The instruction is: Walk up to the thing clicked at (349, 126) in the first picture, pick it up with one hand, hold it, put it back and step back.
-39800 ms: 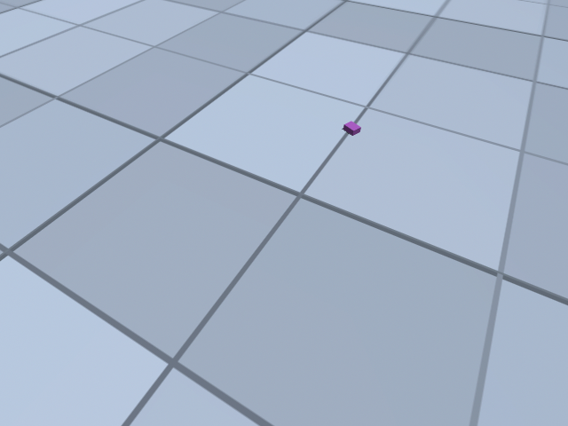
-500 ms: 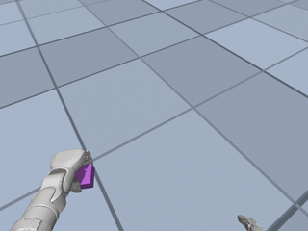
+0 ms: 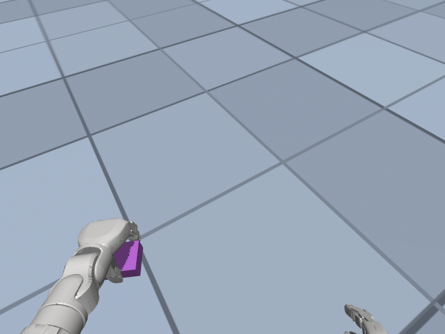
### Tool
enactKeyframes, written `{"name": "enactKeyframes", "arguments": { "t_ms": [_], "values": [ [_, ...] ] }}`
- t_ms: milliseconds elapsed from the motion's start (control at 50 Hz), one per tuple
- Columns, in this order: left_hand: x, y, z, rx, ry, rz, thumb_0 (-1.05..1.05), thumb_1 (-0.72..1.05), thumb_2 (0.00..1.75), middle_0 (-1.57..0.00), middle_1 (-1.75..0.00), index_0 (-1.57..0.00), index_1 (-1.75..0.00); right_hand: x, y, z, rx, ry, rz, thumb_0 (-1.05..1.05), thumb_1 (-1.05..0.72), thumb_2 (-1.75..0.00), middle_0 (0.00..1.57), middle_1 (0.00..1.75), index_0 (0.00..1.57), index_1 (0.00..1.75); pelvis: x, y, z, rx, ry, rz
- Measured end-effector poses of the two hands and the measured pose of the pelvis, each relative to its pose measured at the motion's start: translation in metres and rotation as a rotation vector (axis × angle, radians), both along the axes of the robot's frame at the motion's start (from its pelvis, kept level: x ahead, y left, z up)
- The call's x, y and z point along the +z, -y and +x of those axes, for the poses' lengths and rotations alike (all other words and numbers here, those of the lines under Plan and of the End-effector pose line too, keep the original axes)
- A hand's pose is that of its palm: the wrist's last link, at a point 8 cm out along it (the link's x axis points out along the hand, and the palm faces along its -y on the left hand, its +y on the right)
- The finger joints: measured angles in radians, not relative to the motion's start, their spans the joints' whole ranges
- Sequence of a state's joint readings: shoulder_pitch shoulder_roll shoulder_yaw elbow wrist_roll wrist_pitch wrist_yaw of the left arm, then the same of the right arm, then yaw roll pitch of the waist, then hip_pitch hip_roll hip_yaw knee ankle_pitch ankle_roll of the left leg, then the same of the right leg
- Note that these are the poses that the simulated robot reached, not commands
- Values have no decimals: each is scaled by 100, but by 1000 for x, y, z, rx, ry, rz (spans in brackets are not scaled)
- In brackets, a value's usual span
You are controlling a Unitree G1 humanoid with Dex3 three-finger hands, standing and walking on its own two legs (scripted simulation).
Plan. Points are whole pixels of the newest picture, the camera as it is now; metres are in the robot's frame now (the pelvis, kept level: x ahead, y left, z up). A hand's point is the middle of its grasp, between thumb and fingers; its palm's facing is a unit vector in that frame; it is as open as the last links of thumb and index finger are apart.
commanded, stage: hold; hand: left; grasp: from above
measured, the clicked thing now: (120, 260) +0.31 +0.23 -0.08
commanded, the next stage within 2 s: crouch in 1.10 s
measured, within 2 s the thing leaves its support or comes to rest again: neither
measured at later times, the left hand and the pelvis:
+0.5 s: hand (110, 259) +0.29 +0.22 -0.02, palm faces -0.45 -0.06 -0.89, open 9.0 cm; pelvis +0.00 +0.00 +0.01, yaw +0 degrees
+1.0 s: hand (110, 260) +0.28 +0.22 -0.03, palm faces -0.46 -0.07 -0.89, open 9.0 cm; pelvis +0.00 +0.00 +0.01, yaw +0 degrees
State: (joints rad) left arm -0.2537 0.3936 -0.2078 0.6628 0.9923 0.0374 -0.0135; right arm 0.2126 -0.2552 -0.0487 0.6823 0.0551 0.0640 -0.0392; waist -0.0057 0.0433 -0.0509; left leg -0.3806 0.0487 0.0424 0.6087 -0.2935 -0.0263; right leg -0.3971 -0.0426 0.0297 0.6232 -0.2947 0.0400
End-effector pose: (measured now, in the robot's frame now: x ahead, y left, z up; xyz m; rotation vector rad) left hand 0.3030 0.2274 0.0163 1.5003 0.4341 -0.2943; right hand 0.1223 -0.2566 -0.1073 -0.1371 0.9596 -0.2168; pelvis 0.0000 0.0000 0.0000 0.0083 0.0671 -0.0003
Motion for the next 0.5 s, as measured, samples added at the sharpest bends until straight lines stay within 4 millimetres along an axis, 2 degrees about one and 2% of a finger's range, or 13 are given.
{"name": "enactKeyframes", "arguments": {
  "t_ms": [500],
  "values": [
    [16,3,-12,-5,1,-10,-1,21,20,-79,-36,-83,-32,11,-6,14,20,48,16,1,-89,-90,20,30,20,30,7,2,-2,-4,42,3]
  ]
}}
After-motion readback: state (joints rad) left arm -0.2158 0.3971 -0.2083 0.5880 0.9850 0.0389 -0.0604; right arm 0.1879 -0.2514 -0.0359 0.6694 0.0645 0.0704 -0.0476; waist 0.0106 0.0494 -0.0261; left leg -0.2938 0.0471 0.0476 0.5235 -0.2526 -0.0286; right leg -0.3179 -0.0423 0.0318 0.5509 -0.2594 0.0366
